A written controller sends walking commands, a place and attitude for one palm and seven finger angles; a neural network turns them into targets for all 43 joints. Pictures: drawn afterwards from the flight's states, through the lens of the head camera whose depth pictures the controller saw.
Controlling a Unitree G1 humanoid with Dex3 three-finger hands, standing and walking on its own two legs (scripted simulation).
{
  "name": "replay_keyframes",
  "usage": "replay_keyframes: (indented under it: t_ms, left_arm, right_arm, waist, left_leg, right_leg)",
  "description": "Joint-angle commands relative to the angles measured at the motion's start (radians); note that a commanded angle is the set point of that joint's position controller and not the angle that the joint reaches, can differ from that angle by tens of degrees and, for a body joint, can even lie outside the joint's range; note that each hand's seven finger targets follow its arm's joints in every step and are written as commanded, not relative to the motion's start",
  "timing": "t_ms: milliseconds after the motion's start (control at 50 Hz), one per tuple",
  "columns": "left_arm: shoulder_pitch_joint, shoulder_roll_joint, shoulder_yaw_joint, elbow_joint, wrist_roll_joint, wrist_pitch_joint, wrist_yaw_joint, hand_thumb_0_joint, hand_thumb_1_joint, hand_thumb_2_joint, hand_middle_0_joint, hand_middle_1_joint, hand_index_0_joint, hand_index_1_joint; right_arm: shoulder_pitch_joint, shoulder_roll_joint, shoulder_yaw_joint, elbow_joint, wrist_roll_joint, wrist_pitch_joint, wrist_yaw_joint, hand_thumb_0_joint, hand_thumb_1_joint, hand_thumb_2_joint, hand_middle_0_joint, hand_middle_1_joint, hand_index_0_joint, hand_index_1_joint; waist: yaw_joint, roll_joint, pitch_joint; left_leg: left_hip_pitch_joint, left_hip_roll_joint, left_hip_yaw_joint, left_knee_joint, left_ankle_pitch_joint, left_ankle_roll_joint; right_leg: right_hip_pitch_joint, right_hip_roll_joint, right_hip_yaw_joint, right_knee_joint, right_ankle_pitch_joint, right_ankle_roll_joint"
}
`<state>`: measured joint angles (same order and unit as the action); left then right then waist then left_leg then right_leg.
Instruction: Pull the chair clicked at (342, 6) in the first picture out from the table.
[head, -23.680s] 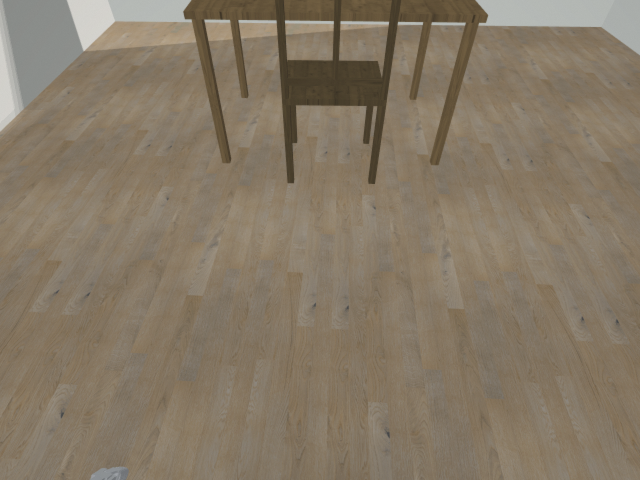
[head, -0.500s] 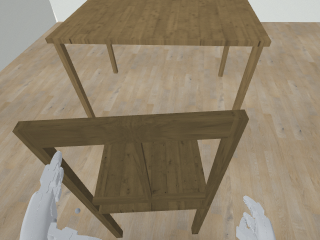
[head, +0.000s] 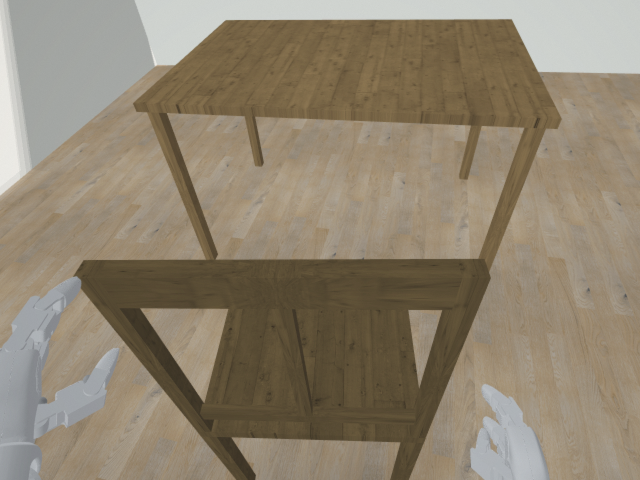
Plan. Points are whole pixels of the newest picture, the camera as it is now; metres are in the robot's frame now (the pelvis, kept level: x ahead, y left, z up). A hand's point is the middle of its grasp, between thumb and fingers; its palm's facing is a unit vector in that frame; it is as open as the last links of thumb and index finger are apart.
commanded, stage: draw the hand back to the body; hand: left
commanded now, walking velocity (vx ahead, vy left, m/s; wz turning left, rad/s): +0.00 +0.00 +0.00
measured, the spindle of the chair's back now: (296, 367) +0.29 +0.09 -0.06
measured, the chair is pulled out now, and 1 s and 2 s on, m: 0.61 0.61 0.61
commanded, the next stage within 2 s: step back with the hand held close in 0.44 s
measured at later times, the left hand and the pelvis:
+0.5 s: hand (72, 334) +0.19 +0.27 +0.17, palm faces +0.47 -0.77 -0.44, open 7.5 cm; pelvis +0.00 +0.01 +0.00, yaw -2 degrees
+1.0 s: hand (56, 349) +0.18 +0.28 +0.16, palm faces +0.37 -0.76 -0.53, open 7.5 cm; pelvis -0.03 +0.02 +0.00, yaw -2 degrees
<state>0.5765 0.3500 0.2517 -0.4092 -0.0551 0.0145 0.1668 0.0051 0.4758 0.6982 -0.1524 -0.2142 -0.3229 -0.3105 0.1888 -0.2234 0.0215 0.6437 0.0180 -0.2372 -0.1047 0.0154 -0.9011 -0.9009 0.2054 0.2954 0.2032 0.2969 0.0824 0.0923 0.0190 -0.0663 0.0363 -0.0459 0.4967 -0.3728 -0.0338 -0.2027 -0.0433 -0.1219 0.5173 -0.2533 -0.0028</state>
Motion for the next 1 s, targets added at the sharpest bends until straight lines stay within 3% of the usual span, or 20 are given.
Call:
replay_keyframes:
  t_ms: [0,40,80,100,160,260,300,480,500,540,560,580,600,640,700,780,800,880,940,980]
  left_arm:
    - [-0.232,0.238,0.233,-0.287,0.006,-0.130,0.037,0.000,0.827,0.865,-0.190,-0.285,-0.190,-0.285]
    - [-0.231,0.237,0.250,-0.252,0.000,-0.137,0.035,0.000,0.900,0.900,-0.200,-0.300,-0.200,-0.300]
    - [-0.167,0.155,0.207,-0.151,-0.003,-0.130,0.022,0.000,0.900,0.900,-0.200,-0.300,-0.200,-0.300]
    - [-0.135,0.116,0.183,-0.106,-0.006,-0.120,0.010,0.000,0.900,0.900,-0.200,-0.300,-0.200,-0.300]
    - [-0.124,0.138,0.201,-0.100,-0.008,-0.132,0.004,0.000,0.900,0.900,-0.200,-0.300,-0.200,-0.300]
    - [-0.123,0.200,0.247,-0.214,-0.003,-0.152,0.007,0.000,0.900,0.900,-0.200,-0.300,-0.200,-0.300]
    - [-0.133,0.214,0.259,-0.238,-0.001,-0.149,0.010,0.000,0.900,0.900,-0.200,-0.300,-0.200,-0.300]
    - [-0.152,0.171,0.218,-0.208,0.004,-0.150,0.013,0.000,0.900,0.900,-0.200,-0.300,-0.200,-0.300]
    - [-0.150,0.172,0.221,-0.188,0.005,-0.144,0.012,0.000,0.900,0.900,-0.200,-0.300,-0.200,-0.300]
    - [-0.200,0.155,0.185,-0.207,0.005,-0.148,0.008,0.000,0.900,0.900,-0.200,-0.300,-0.200,-0.300]
    - [-0.356,0.319,0.350,-0.276,-0.010,-0.203,0.009,0.000,0.900,0.900,-0.200,-0.300,-0.200,-0.300]
    - [-0.270,0.256,0.316,-0.178,-0.001,-0.207,0.001,0.000,0.900,0.900,-0.200,-0.300,-0.200,-0.300]
    - [-0.250,0.237,0.301,-0.186,-0.003,-0.210,-0.006,0.000,0.900,0.900,-0.200,-0.300,-0.200,-0.300]
    - [-0.127,0.174,0.257,-0.175,0.006,-0.209,-0.009,0.000,0.900,0.900,-0.200,-0.300,-0.200,-0.300]
    - [-0.033,0.171,0.260,-0.218,0.014,-0.202,-0.002,0.000,0.900,0.900,-0.200,-0.300,-0.200,-0.300]
    - [0.012,0.224,0.315,-0.275,0.020,-0.201,0.013,0.000,0.900,0.900,-0.200,-0.300,-0.200,-0.300]
    - [0.013,0.240,0.330,-0.286,0.018,-0.202,0.017,0.000,0.900,0.900,-0.200,-0.300,-0.200,-0.300]
    - [0.017,0.240,0.329,-0.320,0.014,-0.207,0.022,0.000,0.900,0.900,-0.200,-0.300,-0.200,-0.300]
    - [0.006,0.224,0.313,-0.318,0.012,-0.201,0.027,0.000,0.900,0.900,-0.200,-0.300,-0.200,-0.300]
    - [-0.007,0.218,0.304,-0.309,0.015,-0.196,0.030,0.000,0.900,0.900,-0.200,-0.300,-0.200,-0.300]
  right_arm:
    - [-0.126,-0.100,-0.037,-0.136,0.003,-0.066,0.002,0.000,-0.900,-0.900,0.200,0.300,0.200,0.300]
    - [-0.123,-0.100,-0.040,-0.129,0.003,-0.063,0.003,0.000,-0.900,-0.900,0.200,0.300,0.200,0.300]
    - [-0.132,-0.096,-0.046,-0.124,0.004,-0.048,0.012,0.000,-0.900,-0.900,0.200,0.300,0.200,0.300]
    - [-0.145,-0.095,-0.049,-0.124,0.010,-0.039,0.019,0.000,-0.900,-0.900,0.200,0.300,0.200,0.300]
    - [-0.140,-0.101,-0.060,-0.129,0.011,-0.008,0.026,0.000,-0.900,-0.900,0.200,0.300,0.200,0.300]
    - [-0.147,-0.094,-0.062,-0.149,0.009,-0.004,0.024,0.000,-0.900,-0.900,0.200,0.300,0.200,0.300]
    - [-0.152,-0.094,-0.058,-0.147,0.009,-0.007,0.021,0.000,-0.900,-0.900,0.200,0.300,0.200,0.300]
    - [-0.137,-0.102,-0.063,-0.136,0.012,-0.011,0.013,0.000,-0.900,-0.900,0.200,0.300,0.200,0.300]
    - [-0.148,-0.100,-0.062,-0.133,0.013,-0.010,0.013,0.000,-0.900,-0.900,0.200,0.300,0.200,0.300]
    - [-0.139,-0.109,-0.060,-0.133,0.011,-0.010,0.015,0.000,-0.900,-0.900,0.200,0.300,0.200,0.300]
    - [-0.101,-0.128,-0.067,-0.156,0.018,0.020,0.014,0.000,-0.900,-0.900,0.200,0.300,0.200,0.300]
    - [-0.104,-0.112,-0.067,-0.140,0.013,0.037,0.013,0.000,-0.900,-0.900,0.200,0.300,0.200,0.300]
    - [-0.110,-0.118,-0.068,-0.154,0.016,0.044,0.016,0.000,-0.900,-0.900,0.200,0.300,0.200,0.300]
    - [-0.115,-0.117,-0.068,-0.167,0.005,0.068,0.020,0.000,-0.900,-0.900,0.200,0.300,0.200,0.300]
    - [-0.139,-0.110,-0.075,-0.185,0.003,0.096,0.024,0.000,-0.900,-0.900,0.200,0.300,0.200,0.300]
    - [-0.130,-0.095,-0.085,-0.206,0.002,0.128,0.018,0.000,-0.900,-0.900,0.200,0.300,0.200,0.300]
    - [-0.139,-0.095,-0.088,-0.201,0.006,0.129,0.014,0.000,-0.900,-0.900,0.200,0.300,0.200,0.300]
    - [-0.124,-0.088,-0.088,-0.207,0.004,0.130,0.004,0.000,-0.900,-0.900,0.200,0.300,0.200,0.300]
    - [-0.116,-0.095,-0.087,-0.200,0.002,0.125,-0.001,0.000,-0.900,-0.900,0.200,0.300,0.200,0.300]
    - [-0.111,-0.091,-0.084,-0.201,0.001,0.123,-0.004,0.000,-0.900,-0.900,0.200,0.300,0.200,0.300]
  waist:
    - [-0.028,0.023,-0.083]
    - [-0.026,-0.016,-0.080]
    - [-0.027,-0.073,-0.042]
    - [-0.028,-0.062,-0.006]
    - [-0.021,-0.109,-0.028]
    - [-0.010,-0.045,-0.107]
    - [-0.015,-0.006,-0.088]
    - [-0.025,-0.034,-0.064]
    - [-0.026,-0.020,-0.030]
    - [-0.034,-0.026,-0.053]
    - [-0.054,-0.065,0.061]
    - [-0.063,-0.121,0.037]
    - [-0.064,-0.089,0.026]
    - [-0.062,-0.040,-0.051]
    - [-0.066,-0.009,-0.131]
    - [-0.066,-0.092,-0.197]
    - [-0.071,-0.057,-0.195]
    - [-0.070,-0.044,-0.194]
    - [-0.072,-0.012,-0.163]
    - [-0.070,-0.033,-0.150]
  left_leg:
    - [-0.100,-0.014,0.037,-0.097,0.276,0.032]
    - [-0.093,-0.008,0.036,-0.106,0.288,0.034]
    - [-0.110,-0.002,0.044,-0.113,0.295,0.036]
    - [-0.128,-0.002,0.049,-0.114,0.287,0.034]
    - [-0.132,0.002,0.047,-0.124,0.279,0.041]
    - [-0.106,0.001,0.049,-0.125,0.295,0.040]
    - [-0.116,0.000,0.045,-0.127,0.292,0.033]
    - [-0.103,0.006,0.048,-0.134,0.277,0.036]
    - [-0.119,0.005,0.048,-0.135,0.265,0.034]
    - [-0.104,0.005,0.046,-0.137,0.272,0.036]
    - [-0.165,0.033,0.046,-0.119,0.183,0.053]
    - [-0.166,0.030,0.030,-0.118,0.156,0.052]
    - [-0.165,0.024,0.032,-0.121,0.157,0.051]
    - [-0.149,0.038,0.033,-0.136,0.242,0.052]
    - [-0.142,0.057,0.029,-0.125,0.406,0.048]
    - [-0.166,0.064,0.020,-0.086,0.489,0.038]
    - [-0.172,0.065,0.019,-0.092,0.475,0.041]
    - [-0.205,0.077,0.006,-0.078,0.483,0.039]
    - [-0.258,0.089,-0.009,-0.096,0.397,0.047]
    - [-0.306,0.085,-0.010,-0.093,0.299,0.050]
  right_leg:
    - [0.148,-0.019,0.069,-0.100,0.205,-0.012]
    - [0.151,-0.023,0.062,-0.098,0.221,-0.010]
    - [0.144,-0.022,0.055,-0.101,0.227,-0.006]
    - [0.134,-0.018,0.064,-0.115,0.215,-0.008]
    - [0.147,-0.021,0.061,-0.109,0.203,-0.005]
    - [0.181,-0.024,0.068,-0.108,0.213,-0.010]
    - [0.177,-0.020,0.073,-0.111,0.211,-0.015]
    - [0.143,-0.019,0.064,-0.117,0.176,-0.013]
    - [0.133,-0.016,0.070,-0.125,0.167,-0.016]
    - [0.134,-0.018,0.067,-0.117,0.171,-0.015]
    - [0.034,-0.058,0.178,-0.169,0.229,-0.012]
    - [0.049,-0.073,0.169,-0.169,0.220,-0.017]
    - [0.051,-0.074,0.186,-0.168,0.235,-0.020]
    - [0.106,-0.076,0.149,-0.119,0.306,-0.014]
    - [0.157,-0.078,0.123,-0.066,0.443,-0.007]
    - [0.182,-0.082,0.114,-0.028,0.533,-0.008]
    - [0.179,-0.083,0.117,-0.023,0.530,-0.008]
    - [0.158,-0.077,0.107,0.007,0.516,-0.003]
    - [0.138,-0.063,0.107,0.013,0.426,0.002]
    - [0.138,-0.064,0.119,0.006,0.393,0.004]
